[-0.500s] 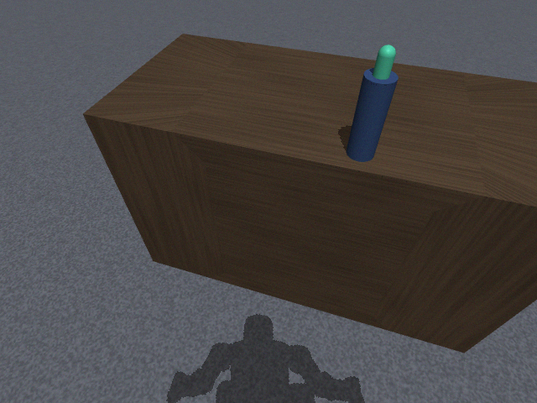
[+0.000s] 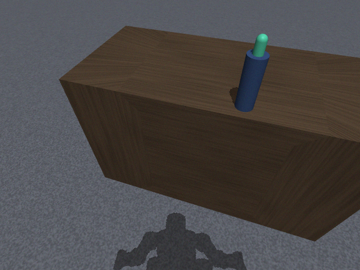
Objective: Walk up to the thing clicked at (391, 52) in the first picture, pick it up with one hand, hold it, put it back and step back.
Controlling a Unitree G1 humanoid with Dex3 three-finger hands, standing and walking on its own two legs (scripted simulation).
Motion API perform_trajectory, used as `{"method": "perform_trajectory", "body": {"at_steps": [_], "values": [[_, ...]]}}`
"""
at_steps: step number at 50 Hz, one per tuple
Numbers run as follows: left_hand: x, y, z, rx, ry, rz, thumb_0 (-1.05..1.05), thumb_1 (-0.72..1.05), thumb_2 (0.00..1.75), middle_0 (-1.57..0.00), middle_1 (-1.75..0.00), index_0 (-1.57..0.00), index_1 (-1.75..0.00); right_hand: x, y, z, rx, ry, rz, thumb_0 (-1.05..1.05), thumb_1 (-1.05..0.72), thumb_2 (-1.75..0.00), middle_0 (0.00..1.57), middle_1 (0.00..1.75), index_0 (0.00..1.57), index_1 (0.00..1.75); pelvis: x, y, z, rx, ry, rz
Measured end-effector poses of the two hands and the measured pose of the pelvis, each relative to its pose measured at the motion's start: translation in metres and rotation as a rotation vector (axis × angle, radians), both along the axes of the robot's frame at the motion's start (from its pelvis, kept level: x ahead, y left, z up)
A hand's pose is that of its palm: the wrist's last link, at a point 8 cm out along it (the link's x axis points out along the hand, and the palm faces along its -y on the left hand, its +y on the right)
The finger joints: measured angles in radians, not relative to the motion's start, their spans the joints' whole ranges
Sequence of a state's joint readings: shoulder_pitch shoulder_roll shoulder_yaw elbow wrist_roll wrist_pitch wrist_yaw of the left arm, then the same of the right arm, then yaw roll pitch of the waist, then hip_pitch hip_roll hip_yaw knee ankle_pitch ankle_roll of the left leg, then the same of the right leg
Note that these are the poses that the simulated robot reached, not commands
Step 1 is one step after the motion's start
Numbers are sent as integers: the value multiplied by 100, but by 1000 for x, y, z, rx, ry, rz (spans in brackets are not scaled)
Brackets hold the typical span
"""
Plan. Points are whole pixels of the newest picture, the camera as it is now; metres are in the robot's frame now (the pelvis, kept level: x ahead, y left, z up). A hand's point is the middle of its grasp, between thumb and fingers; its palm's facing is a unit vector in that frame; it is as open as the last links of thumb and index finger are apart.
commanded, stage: stand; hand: left
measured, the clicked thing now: (252, 74) +0.67 -0.19 +0.09
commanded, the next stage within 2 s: walk up in 0.62 s
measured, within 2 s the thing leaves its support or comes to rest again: neither
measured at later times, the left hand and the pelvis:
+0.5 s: hand out of the picture +0.07 +0.25 -0.16, palm faces -0.02 -0.94 -0.34, open 7.4 cm; pelvis +0.00 +0.00 +0.00, yaw +0 degrees
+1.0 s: hand out of the picture +0.14 +0.18 -0.17, palm faces -0.17 -0.90 -0.39, open 7.4 cm; pelvis +0.04 -0.11 -0.04, yaw -10 degrees
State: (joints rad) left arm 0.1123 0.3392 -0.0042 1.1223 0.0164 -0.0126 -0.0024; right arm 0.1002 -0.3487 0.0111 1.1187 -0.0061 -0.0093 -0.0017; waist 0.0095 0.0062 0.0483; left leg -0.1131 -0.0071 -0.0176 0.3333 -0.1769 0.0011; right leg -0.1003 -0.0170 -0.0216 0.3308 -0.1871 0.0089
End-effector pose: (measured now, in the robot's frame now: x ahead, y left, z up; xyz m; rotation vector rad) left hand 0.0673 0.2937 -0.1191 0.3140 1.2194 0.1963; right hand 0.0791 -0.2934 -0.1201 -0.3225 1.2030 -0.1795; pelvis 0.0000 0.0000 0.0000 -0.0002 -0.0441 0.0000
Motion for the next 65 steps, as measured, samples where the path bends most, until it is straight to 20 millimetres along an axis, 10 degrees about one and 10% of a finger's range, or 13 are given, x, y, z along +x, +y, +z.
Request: {"method": "perform_trajectory", "body": {"at_steps": [32, 40, 50, 60, 65], "values": [[-6, -2, 0, -5, 9, -2, 1, 90, 90, -20, -30, -21, -30, -15, -6, -1, -5, 21, -11, 0, -91, -90, 20, 30, 20, 30, -2, -4, 0, 3, 5, -4], [12, 0, 2, 13, 49, -61, 1, 90, 90, -20, -30, -21, -30, -44, -66, 14, -119, -37, -102, 0, -90, -90, 21, 30, 21, 30, 5, -33, -9, 32, 7, -91], [73, -72, -7, 57, -9, -168, 1, 90, 90, -20, -30, -20, -30, -55, -185, -6, -215, 15, -196, 0, -91, -90, 21, 30, 20, 30, 37, -109, -40, -2, -14, -168], [106, -141, -15, -39, -10, -197, 1, 90, 90, -20, -30, -21, -30, 1, -185, 8, -132, -47, -151, 0, -91, -90, 20, 30, 20, 30, 85, -144, -25, -11, -3, -215], [151, -164, -32, -52, 9, -257, 1, 90, 90, -20, -30, -21, -30, -1, -189, 13, -155, -77, -208, 0, -91, -90, 21, 30, 20, 30, 113, -161, -31, 15, -11, -248]]}}
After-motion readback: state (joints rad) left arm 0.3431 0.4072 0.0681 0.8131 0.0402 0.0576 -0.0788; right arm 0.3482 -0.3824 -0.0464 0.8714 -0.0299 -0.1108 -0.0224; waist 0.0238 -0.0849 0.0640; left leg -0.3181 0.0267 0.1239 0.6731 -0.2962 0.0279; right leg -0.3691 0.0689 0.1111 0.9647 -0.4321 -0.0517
